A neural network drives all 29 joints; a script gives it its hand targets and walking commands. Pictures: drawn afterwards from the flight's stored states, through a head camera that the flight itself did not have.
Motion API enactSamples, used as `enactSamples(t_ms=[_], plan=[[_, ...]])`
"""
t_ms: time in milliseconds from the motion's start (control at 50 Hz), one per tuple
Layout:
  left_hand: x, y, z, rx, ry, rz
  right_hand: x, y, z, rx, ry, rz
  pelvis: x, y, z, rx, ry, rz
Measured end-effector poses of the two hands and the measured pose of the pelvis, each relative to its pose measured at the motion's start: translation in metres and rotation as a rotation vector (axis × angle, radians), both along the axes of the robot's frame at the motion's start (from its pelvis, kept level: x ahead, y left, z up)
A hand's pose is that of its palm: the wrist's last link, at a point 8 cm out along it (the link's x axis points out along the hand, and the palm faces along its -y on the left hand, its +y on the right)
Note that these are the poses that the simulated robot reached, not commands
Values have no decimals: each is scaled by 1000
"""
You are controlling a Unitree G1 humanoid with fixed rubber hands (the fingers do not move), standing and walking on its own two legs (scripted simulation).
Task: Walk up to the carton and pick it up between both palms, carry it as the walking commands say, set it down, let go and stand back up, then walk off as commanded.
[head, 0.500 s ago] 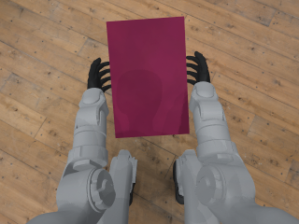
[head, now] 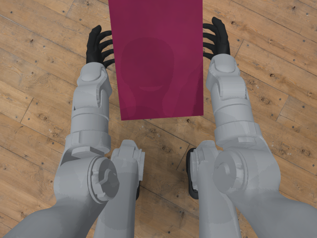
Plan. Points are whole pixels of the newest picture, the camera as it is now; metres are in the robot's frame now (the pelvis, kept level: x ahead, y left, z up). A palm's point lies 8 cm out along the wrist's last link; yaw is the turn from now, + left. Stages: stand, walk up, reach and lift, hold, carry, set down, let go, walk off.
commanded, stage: set down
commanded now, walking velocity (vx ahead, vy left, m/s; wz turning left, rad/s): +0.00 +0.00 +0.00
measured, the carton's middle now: (158, 56) +0.53 +0.02 -0.18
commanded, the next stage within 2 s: none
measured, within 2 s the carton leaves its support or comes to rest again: neither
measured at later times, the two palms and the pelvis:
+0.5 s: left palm (107, 65) +0.51 +0.16 -0.19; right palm (208, 59) +0.53 -0.12 -0.19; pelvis +0.00 +0.00 -0.05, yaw +1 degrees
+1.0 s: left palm (109, 66) +0.54 +0.18 -0.27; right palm (198, 59) +0.56 -0.10 -0.27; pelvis -0.01 +0.00 -0.10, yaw +0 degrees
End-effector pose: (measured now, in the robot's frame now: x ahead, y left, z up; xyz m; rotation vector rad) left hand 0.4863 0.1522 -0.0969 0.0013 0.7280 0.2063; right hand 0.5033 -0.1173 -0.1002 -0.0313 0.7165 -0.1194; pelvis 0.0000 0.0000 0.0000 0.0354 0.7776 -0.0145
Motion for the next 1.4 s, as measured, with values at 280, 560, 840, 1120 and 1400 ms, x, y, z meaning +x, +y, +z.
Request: enactSamples(t_ms=[280,560,840,1120,1400], plan=[[17,6,-48,-2,-11,3,17,6,-53,-1,7,12,-2,-3,-33,9,10,3],[27,4,-99,-16,-7,-15,28,2,-105,-8,13,16,-2,-1,-56,2,-5,3],[40,16,-155,-4,-3,-54,53,10,-154,-11,11,84,-15,1,-77,-7,-207,-1],[55,22,-173,-41,-22,-41,58,11,-174,23,25,114,-11,7,-102,-18,-212,18],[54,21,-173,-46,-5,-55,56,7,-177,53,28,116,-3,5,-110,-10,-146,22]])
